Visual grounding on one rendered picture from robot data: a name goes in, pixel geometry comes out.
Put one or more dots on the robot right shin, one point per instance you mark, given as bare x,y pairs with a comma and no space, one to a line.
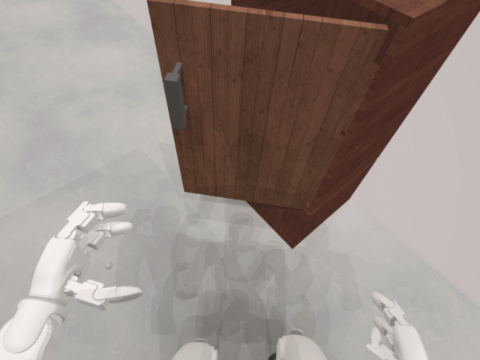
296,332

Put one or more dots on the robot left thigh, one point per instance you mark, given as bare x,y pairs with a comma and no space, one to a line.
196,351

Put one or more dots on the handle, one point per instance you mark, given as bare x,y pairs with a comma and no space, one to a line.
175,98

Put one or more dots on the right robot hand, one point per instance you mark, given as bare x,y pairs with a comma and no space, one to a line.
404,342

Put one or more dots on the left robot hand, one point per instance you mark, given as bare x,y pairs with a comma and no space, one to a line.
65,254

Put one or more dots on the left robot forearm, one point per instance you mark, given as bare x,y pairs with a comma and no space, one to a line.
35,332

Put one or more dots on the cupboard door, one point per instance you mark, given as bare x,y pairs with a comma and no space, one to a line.
267,94

